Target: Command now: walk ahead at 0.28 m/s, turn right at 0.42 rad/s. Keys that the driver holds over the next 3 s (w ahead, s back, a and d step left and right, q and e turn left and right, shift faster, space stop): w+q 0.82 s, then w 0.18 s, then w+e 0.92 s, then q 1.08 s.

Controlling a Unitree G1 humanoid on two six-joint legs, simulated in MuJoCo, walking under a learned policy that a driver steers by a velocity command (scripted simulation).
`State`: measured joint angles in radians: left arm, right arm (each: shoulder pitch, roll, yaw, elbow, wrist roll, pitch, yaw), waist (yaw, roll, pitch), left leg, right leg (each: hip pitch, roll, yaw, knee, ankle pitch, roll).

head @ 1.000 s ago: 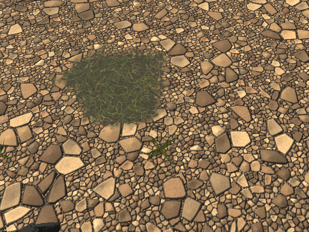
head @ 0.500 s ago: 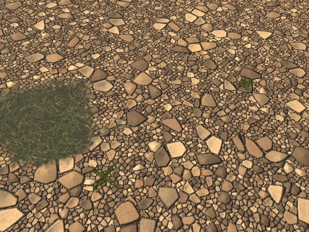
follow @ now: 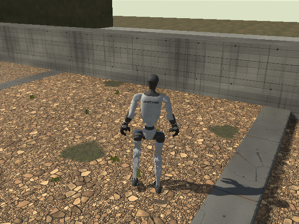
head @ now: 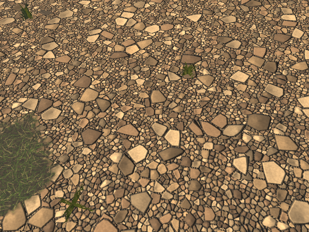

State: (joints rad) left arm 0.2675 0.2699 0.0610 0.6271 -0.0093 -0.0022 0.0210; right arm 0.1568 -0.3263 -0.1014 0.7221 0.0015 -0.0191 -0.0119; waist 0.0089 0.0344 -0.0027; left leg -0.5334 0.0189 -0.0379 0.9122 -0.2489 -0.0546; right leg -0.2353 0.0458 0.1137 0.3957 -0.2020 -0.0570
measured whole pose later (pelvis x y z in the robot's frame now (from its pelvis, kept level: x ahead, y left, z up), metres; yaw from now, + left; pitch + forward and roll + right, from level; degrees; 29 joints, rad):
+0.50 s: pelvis +0.16 +0.08 +0.00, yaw +8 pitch +2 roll -2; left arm 0.17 0.31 0.06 0.66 0.01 -0.10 -0.01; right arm 0.41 -0.25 -0.03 0.74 0.01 -0.06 0.01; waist -0.05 -0.03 0.01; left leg -0.12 -0.07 -0.10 0.32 -0.23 0.08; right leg -0.60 -0.03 0.06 0.90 -0.18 0.03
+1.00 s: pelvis +0.44 +0.10 +0.00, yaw +24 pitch +1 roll -3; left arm 0.30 0.27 0.07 0.80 0.00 -0.10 -0.02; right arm 0.20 -0.32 -0.06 0.66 0.01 -0.03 0.00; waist 0.05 0.05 0.03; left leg -0.63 0.08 -0.07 0.99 -0.26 0.00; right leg -0.13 0.05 -0.06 0.30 -0.19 -0.03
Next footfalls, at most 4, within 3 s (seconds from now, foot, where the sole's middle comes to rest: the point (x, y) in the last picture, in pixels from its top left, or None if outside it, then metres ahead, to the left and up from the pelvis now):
0.26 left None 0.15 0.15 -0.79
0.74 right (174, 228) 0.51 0.01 -0.79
1.20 left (97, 200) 0.64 0.36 -0.79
1.72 right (139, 140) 0.97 0.18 -0.79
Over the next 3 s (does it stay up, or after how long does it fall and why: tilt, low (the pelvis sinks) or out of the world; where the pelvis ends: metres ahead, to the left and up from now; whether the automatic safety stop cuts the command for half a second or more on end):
stays up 1.14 0.23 -0.01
